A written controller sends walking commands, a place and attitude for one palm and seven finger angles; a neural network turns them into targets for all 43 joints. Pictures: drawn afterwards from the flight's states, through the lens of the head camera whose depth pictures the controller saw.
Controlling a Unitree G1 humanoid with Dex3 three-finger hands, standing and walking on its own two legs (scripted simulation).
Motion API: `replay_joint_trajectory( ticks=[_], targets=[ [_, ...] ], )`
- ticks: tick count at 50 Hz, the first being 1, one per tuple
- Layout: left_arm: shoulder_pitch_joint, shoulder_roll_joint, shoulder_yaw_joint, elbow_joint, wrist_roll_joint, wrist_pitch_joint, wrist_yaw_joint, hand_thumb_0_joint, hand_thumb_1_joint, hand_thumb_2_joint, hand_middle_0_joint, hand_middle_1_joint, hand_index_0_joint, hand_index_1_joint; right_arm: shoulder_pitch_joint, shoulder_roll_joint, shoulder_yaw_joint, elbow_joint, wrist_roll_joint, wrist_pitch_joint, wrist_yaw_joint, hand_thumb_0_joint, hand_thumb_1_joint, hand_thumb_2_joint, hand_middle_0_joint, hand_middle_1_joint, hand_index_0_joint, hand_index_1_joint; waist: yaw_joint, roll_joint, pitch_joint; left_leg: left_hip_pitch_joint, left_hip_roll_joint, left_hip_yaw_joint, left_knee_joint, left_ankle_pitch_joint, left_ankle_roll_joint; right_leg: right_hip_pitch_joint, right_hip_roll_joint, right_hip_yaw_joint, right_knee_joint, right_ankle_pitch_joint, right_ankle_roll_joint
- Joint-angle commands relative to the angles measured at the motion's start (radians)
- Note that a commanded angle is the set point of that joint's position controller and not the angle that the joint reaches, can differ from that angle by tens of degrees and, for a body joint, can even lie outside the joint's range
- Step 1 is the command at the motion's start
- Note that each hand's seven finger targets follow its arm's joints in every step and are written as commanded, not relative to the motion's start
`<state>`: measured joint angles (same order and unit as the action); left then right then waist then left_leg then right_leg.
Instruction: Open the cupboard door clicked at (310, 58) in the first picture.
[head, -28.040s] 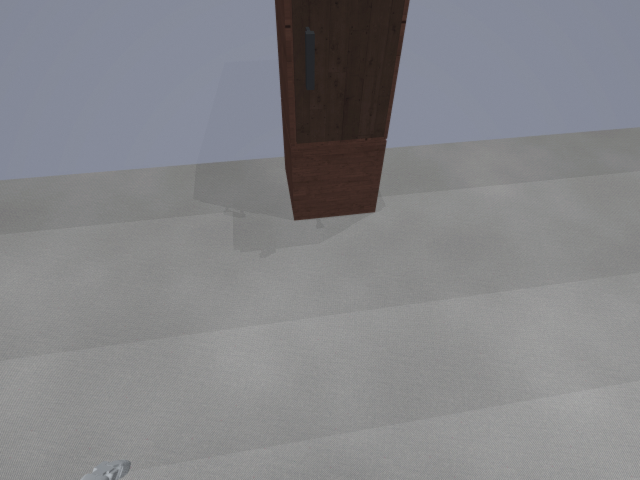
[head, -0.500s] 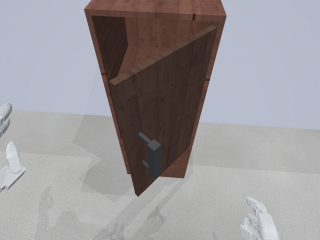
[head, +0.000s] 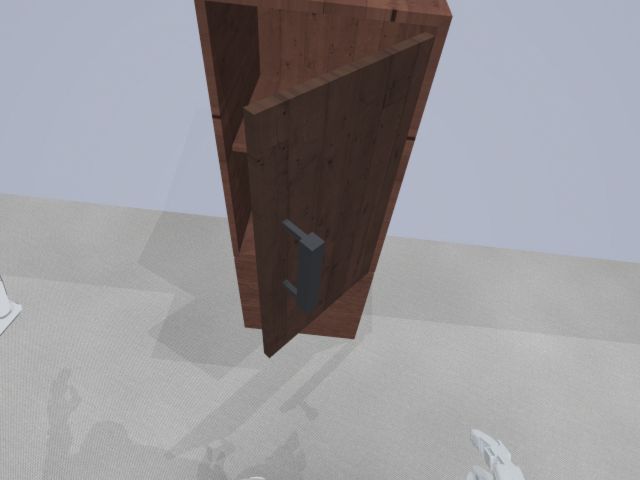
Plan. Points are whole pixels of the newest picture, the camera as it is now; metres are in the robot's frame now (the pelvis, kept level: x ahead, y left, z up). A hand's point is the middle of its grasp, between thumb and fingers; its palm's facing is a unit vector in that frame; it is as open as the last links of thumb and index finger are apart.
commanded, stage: step back with the hand held close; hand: left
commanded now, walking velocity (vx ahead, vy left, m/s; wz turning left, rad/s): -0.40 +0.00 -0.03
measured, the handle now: (298, 267) +0.42 +0.05 -0.02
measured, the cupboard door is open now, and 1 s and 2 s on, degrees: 50 50 50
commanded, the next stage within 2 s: stop stepping back and stand still in 0.32 s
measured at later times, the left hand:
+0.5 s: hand (70, 426) +0.13 +0.20 +0.17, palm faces +0.24 -0.80 -0.55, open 7.4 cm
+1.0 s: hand out of the picture +0.03 +0.19 +0.18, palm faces +0.38 -0.78 -0.49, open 7.4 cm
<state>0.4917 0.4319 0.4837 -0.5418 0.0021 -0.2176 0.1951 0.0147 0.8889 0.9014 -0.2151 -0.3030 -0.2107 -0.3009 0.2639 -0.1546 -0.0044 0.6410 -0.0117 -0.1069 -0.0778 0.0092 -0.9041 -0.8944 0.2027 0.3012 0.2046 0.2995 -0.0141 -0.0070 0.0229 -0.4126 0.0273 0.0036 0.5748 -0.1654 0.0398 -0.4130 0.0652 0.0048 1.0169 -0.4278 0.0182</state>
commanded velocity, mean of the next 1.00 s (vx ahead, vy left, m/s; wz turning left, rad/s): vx -0.06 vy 0.05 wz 0.03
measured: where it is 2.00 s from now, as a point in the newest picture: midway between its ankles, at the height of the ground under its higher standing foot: outside the picture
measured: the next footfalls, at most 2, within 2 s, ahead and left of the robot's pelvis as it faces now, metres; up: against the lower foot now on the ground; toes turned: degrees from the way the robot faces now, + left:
right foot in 0.12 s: -0.08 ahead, -0.13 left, +0.00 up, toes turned -4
left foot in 0.32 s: +0.00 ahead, +0.06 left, +0.00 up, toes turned -2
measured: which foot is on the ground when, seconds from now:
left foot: down 0.00-0.14, up 0.16-0.30, down 0.32-0.62, up 0.64-0.94, down 0.96-1.00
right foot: up 0.00-0.10, down 0.12-0.34, up 0.36-0.60, down 0.62-1.00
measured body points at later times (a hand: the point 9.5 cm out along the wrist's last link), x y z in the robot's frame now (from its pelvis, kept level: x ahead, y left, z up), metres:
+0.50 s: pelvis -0.10 -0.04 +0.02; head -0.04 -0.02 +0.46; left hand +0.11 +0.24 +0.20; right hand +0.08 -0.29 -0.05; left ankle -0.04 +0.06 -0.73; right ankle -0.11 -0.14 -0.69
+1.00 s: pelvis -0.18 -0.06 +0.00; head -0.17 -0.05 +0.45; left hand +0.00 +0.23 +0.20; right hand -0.05 -0.34 -0.07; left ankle -0.21 +0.07 -0.73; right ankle -0.13 -0.15 -0.73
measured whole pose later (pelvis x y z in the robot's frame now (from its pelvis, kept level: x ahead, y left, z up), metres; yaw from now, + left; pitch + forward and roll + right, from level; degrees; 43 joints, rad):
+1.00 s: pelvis -0.18 -0.06 +0.00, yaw -1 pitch +0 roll +1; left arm 0.57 0.43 0.41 -0.52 -0.02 -0.21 0.16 0.01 0.89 0.90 -0.22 -0.30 -0.21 -0.30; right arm 0.27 -0.25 -0.04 0.63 -0.01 -0.12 -0.09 0.01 -0.91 -0.89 0.20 0.30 0.20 0.30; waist -0.03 -0.04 0.00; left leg -0.17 0.02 0.04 0.46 -0.29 0.00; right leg -0.34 -0.02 -0.09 0.54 -0.20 -0.04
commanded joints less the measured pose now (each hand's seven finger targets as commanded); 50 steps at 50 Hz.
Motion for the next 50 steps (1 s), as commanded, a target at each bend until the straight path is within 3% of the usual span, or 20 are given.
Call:
replay_joint_trajectory(
  ticks=[1, 4, 6, 8, 10, 12, 14, 15, 17, 19, 22, 29, 30, 31, 32, 37, 43, 45, 48, 50],
  targets=[
    [0.039, 0.09, 0.022, -0.2, -0.032, -0.037, -0.001, 0.0, 0.9, 0.9, -0.2, -0.3, -0.2, -0.3, -0.125, -0.171, -0.048, -0.141, -0.004, -0.087, 0.016, 0.0, -0.9, -0.9, 0.2, 0.3, 0.2, 0.3, 0.002, 0.206, -0.111, 0.154, 0.21, -0.221, -0.364, -0.181, 0.073, 0.079, -0.013, -0.05, -0.346, -0.083, -0.012],
    [0.006, 0.107, 0.008, -0.216, -0.041, -0.041, -0.017, 0.0, 0.9, 0.9, -0.2, -0.3, -0.2, -0.3, -0.147, -0.191, -0.042, -0.12, -0.008, -0.088, 0.021, 0.0, -0.9, -0.9, 0.2, 0.3, 0.2, 0.3, 0.017, 0.215, -0.14, 0.22, 0.169, -0.153, -0.274, 0.061, 0.032, 0.184, -0.032, -0.052, -0.689, 0.139, -0.024],
    [-0.009, 0.184, 0.049, -0.226, -0.041, -0.052, -0.027, 0.0, 0.9, 0.9, -0.2, -0.3, -0.2, -0.3, -0.148, -0.174, -0.042, -0.123, -0.009, -0.068, 0.019, 0.0, -0.9, -0.9, 0.2, 0.3, 0.2, 0.3, 0.014, 0.004, -0.187, 0.26, 0.081, -0.02, -0.093, 0.139, -0.025, 0.173, -0.16, 0.062, -0.745, 0.467, -0.061],
    [-0.004, 0.263, 0.117, -0.212, -0.046, -0.071, -0.022, 0.0, 0.9, 0.9, -0.2, -0.3, -0.2, -0.3, -0.178, -0.145, -0.029, -0.143, -0.009, -0.061, 0.007, 0.0, -0.9, -0.9, 0.2, 0.3, 0.2, 0.3, 0.028, -0.129, -0.198, 0.164, 0.006, 0.037, 0.138, -0.136, -0.056, 0.139, -0.33, 0.144, -0.7, 0.806, -0.119],
    [0.048, 0.254, 0.136, -0.197, -0.037, -0.052, -0.029, 0.0, 0.9, 0.9, -0.2, -0.3, -0.2, -0.3, -0.207, -0.139, -0.03, -0.182, 0.024, -0.055, 0.001, 0.0, -0.9, -0.9, 0.2, 0.3, 0.2, 0.3, 0.05, -0.254, -0.233, -0.071, -0.049, 0.029, 0.247, -0.267, -0.043, 0.37, -0.335, 0.126, -0.589, 1.247, -0.075],
    [0.097, 0.239, 0.148, -0.197, -0.037, -0.03, -0.034, 0.0, 0.9, 0.9, -0.2, -0.3, -0.2, -0.3, -0.218, -0.122, -0.005, -0.192, 0.021, -0.039, -0.009, 0.0, -0.9, -0.9, 0.2, 0.3, 0.2, 0.3, 0.046, -0.2, -0.225, -0.103, -0.028, 0.042, 0.145, -0.24, -0.051, 0.44, -0.323, 0.093, -0.528, 1.357, -0.088],
    [0.105, 0.22, 0.128, -0.225, -0.048, -0.029, -0.04, 0.0, 0.9, 0.9, -0.2, -0.3, -0.2, -0.3, -0.228, -0.136, 0.008, -0.185, 0.012, -0.023, -0.027, 0.0, -0.9, -0.9, 0.2, 0.3, 0.2, 0.3, 0.025, 0.007, -0.202, 0.045, -0.055, 0.076, -0.094, 0.033, -0.062, 0.384, -0.224, 0.028, -0.463, 1.258, -0.06],
    [0.09, 0.221, 0.116, -0.253, -0.052, -0.036, -0.04, 0.0, 0.9, 0.9, -0.2, -0.3, -0.2, -0.3, -0.213, -0.156, -0.001, -0.178, 0.01, -0.019, -0.031, 0.0, -0.9, -0.9, 0.2, 0.3, 0.2, 0.3, 0.014, 0.117, -0.222, 0.198, -0.016, 0.049, -0.175, 0.407, -0.045, 0.301, -0.157, -0.008, -0.406, 1.12, -0.013],
    [0.086, 0.228, 0.107, -0.287, -0.051, -0.044, -0.04, 0.0, 0.9, 0.9, -0.2, -0.3, -0.2, -0.3, -0.144, -0.189, -0.046, -0.174, 0.008, -0.033, -0.006, 0.0, -0.9, -0.9, 0.2, 0.3, 0.2, 0.3, 0.025, 0.249, -0.332, 0.553, 0.236, -0.184, -0.146, 1.192, 0.054, 0.017, -0.041, 0.007, -0.262, 0.085, 0.01],
    [0.179, 0.169, 0.084, -0.199, -0.048, -0.048, -0.051, 0.0, 0.9, 0.9, -0.2, -0.3, -0.2, -0.3, -0.14, -0.182, -0.059, -0.157, -0.002, -0.062, 0.014, 0.0, -0.9, -0.9, 0.2, 0.3, 0.2, 0.3, 0.037, 0.223, -0.273, 0.454, 0.294, -0.227, -0.202, 0.972, 0.102, -0.005, -0.022, 0.043, -0.157, -0.148, -0.014],
    [0.175, 0.169, 0.084, -0.255, -0.043, -0.015, -0.034, 0.0, 0.9, 0.9, -0.2, -0.3, -0.2, -0.3, -0.121, -0.185, -0.062, -0.16, 0.006, -0.068, 0.023, 0.0, -0.9, -0.9, 0.2, 0.3, 0.2, 0.3, 0.016, 0.211, -0.245, 0.458, 0.235, -0.142, -0.198, 0.881, 0.087, -0.008, -0.038, -0.006, -0.207, 0.01, -0.001],
    [0.14, 0.194, 0.106, -0.222, -0.039, 0.009, -0.004, 0.0, 0.9, 0.9, -0.2, -0.3, -0.2, -0.3, -0.171, -0.182, -0.039, -0.209, 0.012, -0.065, -0.009, 0.0, -0.9, -0.9, 0.2, 0.3, 0.2, 0.3, 0.009, 0.155, -0.07, -0.118, 0.092, -0.036, -0.299, -0.409, 0.012, 0.384, -0.065, -0.078, -0.564, 0.055, -0.009],
    [0.111, 0.218, 0.114, -0.199, -0.03, 0.003, -0.002, 0.0, 0.9, 0.9, -0.2, -0.3, -0.2, -0.3, -0.168, -0.17, -0.043, -0.205, 0.009, -0.056, -0.008, 0.0, -0.9, -0.9, 0.2, 0.3, 0.2, 0.3, 0.004, -0.014, -0.058, -0.071, 0.013, 0.004, -0.083, -0.375, -0.027, 0.266, -0.179, 0.105, -0.756, -0.091, -0.057],
    [0.083, 0.237, 0.112, -0.185, -0.031, 0.007, -0.004, 0.0, 0.9, 0.9, -0.2, -0.3, -0.2, -0.3, -0.174, -0.166, -0.047, -0.198, 0.007, -0.048, -0.007, 0.0, -0.9, -0.9, 0.2, 0.3, 0.2, 0.3, 0.012, -0.208, -0.027, -0.025, -0.053, -0.006, 0.247, -0.291, -0.056, 0.022, -0.4, 0.464, -0.952, -0.324, -0.154],
    [0.014, 0.24, 0.112, -0.176, -0.033, 0.001, -0.003, 0.0, 0.9, 0.9, -0.2, -0.3, -0.2, -0.3, -0.162, -0.178, -0.045, -0.162, -0.012, -0.049, -0.006, 0.0, -0.9, -0.9, 0.2, 0.3, 0.2, 0.3, 0.015, -0.216, 0.03, -0.069, -0.028, -0.05, 0.439, -0.247, -0.058, -0.065, -0.475, 0.487, -0.966, -0.262, -0.184],
    [-0.061, 0.148, 0.019, -0.043, -0.016, -0.027, -0.019, 0.0, 0.9, 0.9, -0.2, -0.3, -0.2, -0.3, -0.132, -0.164, -0.037, -0.122, 0.001, -0.054, -0.01, 0.0, -0.9, -0.9, 0.2, 0.3, 0.2, 0.3, -0.013, -0.081, -0.069, -0.025, 0.005, 0.017, 0.37, -0.107, -0.055, 0.085, -0.338, 0.184, -0.823, -0.003, -0.116],
    [0.022, 0.181, 0.057, -0.105, -0.009, -0.041, -0.007, 0.0, 0.9, 0.9, -0.2, -0.3, -0.2, -0.3, -0.11, -0.169, -0.046, -0.141, -0.001, -0.071, -0.012, 0.0, -0.9, -0.9, 0.2, 0.3, 0.2, 0.3, 0.024, -0.159, -0.095, 0.081, -0.015, 0.077, -0.053, -0.237, -0.004, 0.245, -0.342, 0.195, -0.805, 0.012, -0.106],
    [0.037, 0.188, 0.076, -0.172, -0.014, -0.048, -0.004, 0.0, 0.9, 0.9, -0.2, -0.3, -0.2, -0.3, -0.083, -0.171, -0.046, -0.158, -0.005, -0.071, -0.007, 0.0, -0.9, -0.9, 0.2, 0.3, 0.2, 0.3, 0.003, -0.079, -0.136, 0.18, -0.019, 0.061, -0.204, -0.186, 0.012, 0.258, -0.286, 0.158, -0.716, 0.043, -0.081],
    [0.051, 0.19, 0.093, -0.233, -0.022, -0.071, -0.006, 0.0, 0.9, 0.9, -0.2, -0.3, -0.2, -0.3, -0.091, -0.197, -0.057, -0.184, 0.001, -0.075, -0.005, 0.0, -0.9, -0.9, 0.2, 0.3, 0.2, 0.3, 0.012, 0.222, -0.152, 0.224, 0.163, -0.171, -0.261, -0.039, 0.07, 0.192, -0.107, -0.017, -0.41, 0.216, -0.022],
    [0.1, 0.188, 0.109, -0.174, -0.029, -0.067, -0.012, 0.0, 0.9, 0.9, -0.2, -0.3, -0.2, -0.3, -0.091, -0.187, -0.053, -0.167, 0.01, -0.082, 0.002, 0.0, -0.9, -0.9, 0.2, 0.3, 0.2, 0.3, 0.015, 0.199, -0.148, 0.201, 0.182, -0.14, -0.241, 0.091, 0.056, 0.164, -0.081, -0.067, -0.4, 0.13, -0.012]
  ],
)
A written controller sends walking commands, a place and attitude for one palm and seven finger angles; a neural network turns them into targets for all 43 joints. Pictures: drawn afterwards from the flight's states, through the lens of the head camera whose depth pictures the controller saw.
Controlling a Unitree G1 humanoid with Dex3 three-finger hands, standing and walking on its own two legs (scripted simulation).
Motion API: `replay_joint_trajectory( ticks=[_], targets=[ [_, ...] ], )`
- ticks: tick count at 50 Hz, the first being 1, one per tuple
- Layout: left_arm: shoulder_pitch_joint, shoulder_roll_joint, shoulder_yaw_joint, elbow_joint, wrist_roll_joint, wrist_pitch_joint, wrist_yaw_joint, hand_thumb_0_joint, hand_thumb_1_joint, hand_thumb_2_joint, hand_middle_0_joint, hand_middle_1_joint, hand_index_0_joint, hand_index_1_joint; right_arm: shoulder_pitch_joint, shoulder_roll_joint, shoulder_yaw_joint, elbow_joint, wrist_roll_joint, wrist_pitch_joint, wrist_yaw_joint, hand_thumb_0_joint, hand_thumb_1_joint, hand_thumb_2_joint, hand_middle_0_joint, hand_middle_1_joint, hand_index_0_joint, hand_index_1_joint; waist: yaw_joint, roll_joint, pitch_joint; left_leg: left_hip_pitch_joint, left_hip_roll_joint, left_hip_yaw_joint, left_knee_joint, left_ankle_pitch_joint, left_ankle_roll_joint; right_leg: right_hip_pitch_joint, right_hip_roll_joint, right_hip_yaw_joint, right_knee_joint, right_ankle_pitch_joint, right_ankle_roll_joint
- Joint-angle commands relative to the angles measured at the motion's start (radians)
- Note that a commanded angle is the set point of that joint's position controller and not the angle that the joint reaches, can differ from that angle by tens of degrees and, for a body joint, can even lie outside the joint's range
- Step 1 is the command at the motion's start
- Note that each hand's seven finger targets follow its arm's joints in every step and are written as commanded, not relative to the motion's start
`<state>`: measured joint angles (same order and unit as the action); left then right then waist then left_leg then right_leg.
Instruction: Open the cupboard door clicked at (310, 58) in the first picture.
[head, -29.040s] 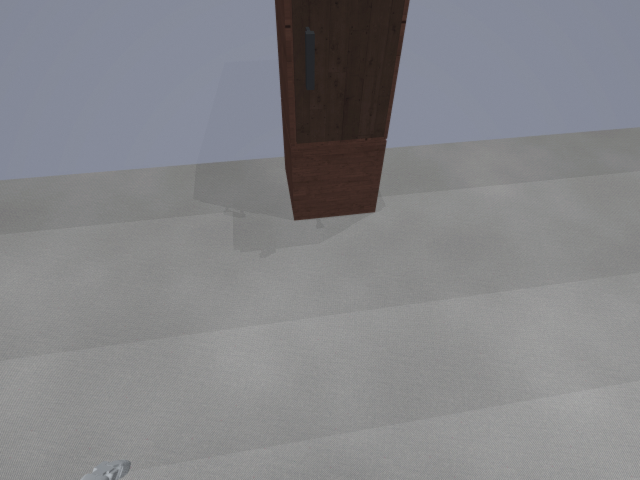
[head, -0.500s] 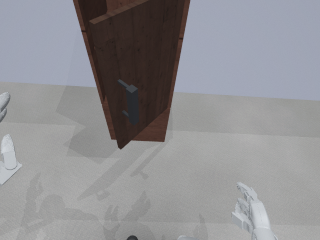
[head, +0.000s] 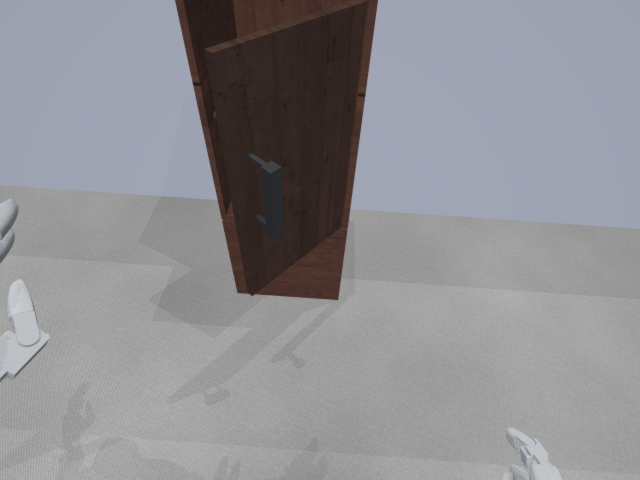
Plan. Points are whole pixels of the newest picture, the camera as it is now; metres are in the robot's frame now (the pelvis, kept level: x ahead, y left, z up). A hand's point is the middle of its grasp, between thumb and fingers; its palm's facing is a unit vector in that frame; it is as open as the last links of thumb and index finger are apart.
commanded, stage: stop stepping back and stand still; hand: left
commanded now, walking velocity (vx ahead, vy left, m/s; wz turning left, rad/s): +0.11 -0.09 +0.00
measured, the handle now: (265, 197) +0.60 +0.12 -0.02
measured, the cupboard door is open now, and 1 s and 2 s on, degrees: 50 50 50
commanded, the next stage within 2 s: let the arm hang, fingers relaxed in 0.44 s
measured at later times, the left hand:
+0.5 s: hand (33, 333) +0.20 +0.25 +0.18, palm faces +0.42 -0.77 -0.48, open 7.4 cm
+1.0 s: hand out of the picture -0.04 +0.19 -0.17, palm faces +0.03 -0.98 -0.22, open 7.1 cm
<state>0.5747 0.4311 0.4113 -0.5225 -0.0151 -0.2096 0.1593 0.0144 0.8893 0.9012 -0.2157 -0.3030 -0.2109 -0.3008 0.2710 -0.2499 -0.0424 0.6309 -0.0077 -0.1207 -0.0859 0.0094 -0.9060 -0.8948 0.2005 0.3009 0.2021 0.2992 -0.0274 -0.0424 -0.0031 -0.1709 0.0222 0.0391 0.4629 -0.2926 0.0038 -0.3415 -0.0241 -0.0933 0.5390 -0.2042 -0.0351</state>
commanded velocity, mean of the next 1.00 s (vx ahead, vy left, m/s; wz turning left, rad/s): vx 0.02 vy -0.01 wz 0.00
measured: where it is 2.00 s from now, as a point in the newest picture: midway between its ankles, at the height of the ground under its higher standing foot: outside the picture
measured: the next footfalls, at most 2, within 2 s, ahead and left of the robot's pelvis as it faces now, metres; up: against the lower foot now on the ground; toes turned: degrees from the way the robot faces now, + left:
none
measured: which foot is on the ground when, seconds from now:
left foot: down 0.00-1.00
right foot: down 0.00-1.00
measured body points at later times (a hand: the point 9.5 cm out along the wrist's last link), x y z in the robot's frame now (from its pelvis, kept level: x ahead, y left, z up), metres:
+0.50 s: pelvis +0.00 +0.00 +0.00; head +0.01 +0.00 +0.45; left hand +0.18 +0.29 +0.20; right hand +0.15 -0.22 -0.09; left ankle -0.02 +0.13 -0.73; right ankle +0.02 -0.09 -0.73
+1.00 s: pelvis -0.05 +0.00 +0.00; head -0.02 +0.01 +0.45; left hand -0.04 +0.25 -0.15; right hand -0.04 -0.26 -0.14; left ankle -0.03 +0.13 -0.73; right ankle +0.02 -0.09 -0.73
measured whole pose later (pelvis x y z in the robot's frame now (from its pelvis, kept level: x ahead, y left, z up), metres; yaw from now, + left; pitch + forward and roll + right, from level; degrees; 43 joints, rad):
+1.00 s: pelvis -0.05 +0.00 +0.00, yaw +2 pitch -1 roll +0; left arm 0.28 0.23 0.01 1.01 0.01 0.04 0.00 0.00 0.97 0.90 -0.21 -0.30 -0.20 -0.30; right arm 0.30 -0.22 0.00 1.04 -0.03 0.05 -0.01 0.00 -0.91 -0.89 0.20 0.30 0.20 0.30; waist 0.01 -0.02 0.09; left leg -0.25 0.02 -0.01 0.50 -0.23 -0.01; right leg -0.29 0.02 -0.10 0.44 -0.14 -0.06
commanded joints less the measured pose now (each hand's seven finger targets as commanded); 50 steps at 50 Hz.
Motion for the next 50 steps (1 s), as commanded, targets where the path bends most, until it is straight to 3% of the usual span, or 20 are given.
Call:
replay_joint_trajectory(
  ticks=[1, 4, 8, 9, 11, 13, 14, 15, 18, 20, 23, 26, 27, 28, 31, 33, 37, 42, 46, 50],
  targets=[
    [-0.002, 0.186, 0.177, -0.186, -0.007, -0.068, 0.024, 0.0, 0.9, 0.9, -0.2, -0.3, -0.2, -0.3, -0.107, -0.086, -0.007, -0.147, 0.003, -0.067, 0.005, 0.0, -0.9, -0.9, 0.2, 0.3, 0.2, 0.3, 0.025, 0.255, -0.062, -0.098, 0.173, -0.136, -0.132, 0.18, 0.086, 0.109, 0.006, 0.023, 0.057, -0.074, 0.035],
    [-0.097, 0.153, 0.135, -0.121, 0.0, -0.067, 0.018, 0.0, 0.9, 0.9, -0.2, -0.3, -0.2, -0.3, -0.111, -0.094, -0.006, -0.136, 0.005, -0.075, -0.001, 0.0, -0.9, -0.9, 0.2, 0.3, 0.2, 0.3, 0.013, 0.137, 0.039, -0.243, 0.118, -0.077, -0.08, 0.004, 0.064, 0.177, -0.014, 0.096, -0.022, 0.009, 0.017],
    [-0.148, 0.139, 0.097, -0.04, -0.004, -0.05, 0.007, 0.0, 0.9, 0.9, -0.2, -0.3, -0.2, -0.3, -0.1, -0.082, -0.012, -0.12, 0.01, -0.061, 0.01, 0.0, -0.9, -0.9, 0.2, 0.3, 0.2, 0.3, 0.011, -0.115, 0.025, -0.212, -0.009, 0.016, 0.234, -0.156, 0.027, 0.046, -0.197, 0.431, -0.285, -0.344, -0.083],
    [-0.175, 0.147, 0.093, -0.046, 0.0, -0.046, 0.008, 0.0, 0.9, 0.9, -0.2, -0.3, -0.2, -0.3, -0.099, -0.072, -0.006, -0.114, 0.007, -0.057, 0.012, 0.0, -0.9, -0.9, 0.2, 0.3, 0.2, 0.3, 0.011, -0.141, 0.011, -0.184, -0.007, 0.016, 0.268, -0.162, 0.029, 0.025, -0.226, 0.435, -0.316, -0.393, -0.096],
    [-0.193, 0.149, 0.095, -0.077, 0.0, -0.042, 0.008, 0.0, 0.9, 0.9, -0.2, -0.3, -0.2, -0.3, -0.099, -0.069, 0.005, -0.115, 0.002, -0.052, 0.014, 0.0, -0.9, -0.9, 0.2, 0.3, 0.2, 0.3, 0.001, -0.108, -0.029, -0.085, 0.012, -0.002, 0.123, -0.106, 0.039, 0.007, -0.198, 0.314, -0.251, -0.342, -0.076],
    [-0.171, 0.164, 0.112, -0.134, -0.008, -0.043, 0.004, 0.0, 0.9, 0.9, -0.2, -0.3, -0.2, -0.3, -0.129, -0.086, 0.009, -0.134, -0.007, -0.056, 0.002, 0.0, -0.9, -0.9, 0.2, 0.3, 0.2, 0.3, 0.007, 0.108, -0.008, -0.045, 0.067, -0.124, -0.106, -0.096, 0.049, -0.031, -0.066, 0.17, -0.058, -0.26, -0.008],
    [-0.165, 0.157, 0.113, -0.19, -0.008, -0.056, 0.007, 0.0, 0.9, 0.9, -0.2, -0.3, -0.2, -0.3, -0.14, -0.092, 0.011, -0.153, -0.006, -0.058, 0.002, 0.0, -0.9, -0.9, 0.2, 0.3, 0.2, 0.3, 0.019, 0.255, -0.009, -0.071, 0.175, -0.28, -0.223, -0.145, 0.077, -0.025, 0.005, 0.102, 0.084, -0.175, 0.026],
    [-0.167, 0.165, 0.125, -0.197, 0.005, -0.062, 0.011, 0.0, 0.9, 0.9, -0.2, -0.3, -0.2, -0.3, -0.146, -0.064, 0.023, -0.142, -0.003, -0.062, 0.005, 0.0, -0.9, -0.9, 0.2, 0.3, 0.2, 0.3, 0.027, 0.324, 0.001, -0.145, 0.239, -0.344, -0.303, -0.224, 0.097, 0.004, 0.018, 0.065, 0.181, -0.158, 0.044],
    [-0.178, 0.195, 0.134, -0.257, 0.023, -0.064, 0.018, 0.0, 0.9, 0.9, -0.2, -0.3, -0.2, -0.3, -0.133, -0.056, 0.023, -0.147, -0.008, -0.088, 0.009, 0.0, -0.9, -0.9, 0.2, 0.3, 0.2, 0.3, 0.033, 0.233, 0.009, -0.09, 0.199, -0.198, -0.175, 0.254, 0.079, 0.05, 0.005, 0.051, 0.088, -0.076, 0.046],
    [-0.102, 0.172, 0.129, -0.207, 0.016, -0.06, 0.018, 0.0, 0.9, 0.9, -0.2, -0.3, -0.2, -0.3, -0.118, -0.07, 0.019, -0.15, -0.004, -0.092, 0.012, 0.0, -0.9, -0.9, 0.2, 0.3, 0.2, 0.3, 0.028, 0.209, -0.049, -0.052, 0.133, -0.09, -0.046, 0.508, 0.04, 0.174, 0.007, 0.048, -0.033, 0.16, 0.032],
    [-0.053, 0.148, 0.123, -0.135, -0.003, -0.066, 0.006, 0.0, 0.9, 0.9, -0.2, -0.3, -0.2, -0.3, -0.112, -0.07, 0.007, -0.154, -0.002, -0.077, 0.02, 0.0, -0.9, -0.9, 0.2, 0.3, 0.2, 0.3, 0.009, 0.125, -0.104, -0.105, 0.058, -0.035, 0.031, 0.386, -0.012, 0.269, -0.077, 0.177, -0.052, 0.506, -0.011],
    [-0.015, 0.153, 0.145, -0.085, -0.02, -0.055, 0.009, 0.0, 0.9, 0.9, -0.2, -0.3, -0.2, -0.3, -0.095, -0.059, -0.002, -0.142, 0.009, -0.052, 0.025, 0.0, -0.9, -0.9, 0.2, 0.3, 0.2, 0.3, 0.005, -0.051, -0.178, -0.093, 0.002, -0.013, 0.118, 0.155, -0.014, 0.289, -0.159, 0.28, -0.145, 0.514, -0.043],
    [-0.137, 0.034, -0.276, 0.631, 0.073, 0.11, -0.129, 0.0, 0.9, 0.9, -0.2, -0.3, -0.2, -0.3, -0.144, -0.22, -0.056, 0.073, 0.019, -0.056, 0.1, 0.0, -0.9, -0.9, 0.2, 0.3, 0.2, 0.3, -0.02, -0.052, -0.105, -0.187, 0.047, -0.075, 0.282, 0.136, 0.009, 0.178, -0.24, 0.238, -0.012, 0.645, -0.084],
    [-0.152, -0.02, -0.271, 0.662, 0.065, 0.168, -0.151, 0.0, 0.9, 0.9, -0.2, -0.3, -0.2, -0.3, -0.062, -0.166, -0.061, 0.078, 0.015, -0.012, 0.101, 0.0, -0.9, -0.9, 0.2, 0.3, 0.2, 0.3, -0.028, -0.031, -0.164, -0.132, 0.041, -0.091, 0.229, 0.081, -0.003, 0.151, -0.222, 0.255, -0.016, 0.573, -0.104],
    [-0.223, -0.06, -0.296, 0.744, 0.051, 0.195, -0.159, 0.0, 0.9, 0.9, -0.2, -0.3, -0.2, -0.3, -0.041, -0.149, -0.024, 0.085, -0.002, 0.059, 0.102, 0.0, -0.9, -0.9, 0.2, 0.3, 0.2, 0.3, -0.007, -0.026, -0.077, -0.121, 0.091, -0.171, 0.066, 0.169, 0.059, -0.041, -0.081, 0.104, 0.026, -0.04, -0.02],
    [-0.281, -0.043, -0.313, 0.841, 0.05, 0.197, -0.158, 0.0, 0.9, 0.9, -0.2, -0.3, -0.2, -0.3, -0.105, -0.195, -0.016, 0.073, -0.023, 0.067, 0.096, 0.0, -0.9, -0.9, 0.2, 0.3, 0.2, 0.3, 0.025, -0.063, -0.023, -0.255, 0.164, -0.272, -0.027, 0.192, 0.106, 0.041, -0.024, 0.104, 0.068, -0.051, 0.01],
    [-0.342, 0.012, -0.329, 1.07, 0.05, 0.198, -0.154, 0.0, 0.9, 0.9, -0.2, -0.3, -0.2, -0.3, -0.101, -0.17, -0.003, 0.135, -0.023, 0.092, 0.084, 0.0, -0.9, -0.9, 0.2, 0.3, 0.2, 0.3, 0.023, -0.105, -0.073, -0.145, 0.024, -0.103, 0.051, 0.143, 0.037, 0.128, -0.132, 0.228, -0.089, 0.129, -0.04],
    [-0.375, -0.017, -0.365, 1.295, 0.032, 0.204, -0.149, 0.0, 0.9, 0.9, -0.2, -0.3, -0.2, -0.3, -0.066, -0.108, 0.024, 0.247, -0.021, 0.119, 0.082, 0.0, -0.9, -0.9, 0.2, 0.3, 0.2, 0.3, 0.015, 0.162, -0.015, -0.095, 0.034, -0.107, -0.046, 0.029, 0.032, 0.084, -0.097, 0.216, -0.193, -0.161, -0.031],
    [-0.331, -0.043, -0.359, 1.425, 0.031, 0.206, -0.144, 0.0, 0.9, 0.9, -0.2, -0.3, -0.2, -0.3, -0.02, -0.09, 0.018, 0.31, -0.023, 0.133, 0.076, 0.0, -0.9, -0.9, 0.2, 0.3, 0.2, 0.3, 0.025, 0.195, 0.0, -0.139, 0.031, -0.111, -0.084, -0.108, 0.033, 0.125, -0.091, 0.207, -0.25, -0.243, -0.03],
    [-0.341, -0.043, -0.358, 1.503, 0.031, 0.202, -0.144, 0.0, 0.9, 0.9, -0.2, -0.3, -0.2, -0.3, 0.052, -0.088, 0.008, 0.367, -0.02, 0.137, 0.072, 0.0, -0.9, -0.9, 0.2, 0.3, 0.2, 0.3, 0.015, 0.071, 0.018, -0.116, 0.037, -0.109, -0.085, -0.096, 0.038, 0.101, -0.096, 0.197, -0.29, -0.276, -0.032]
  ],
)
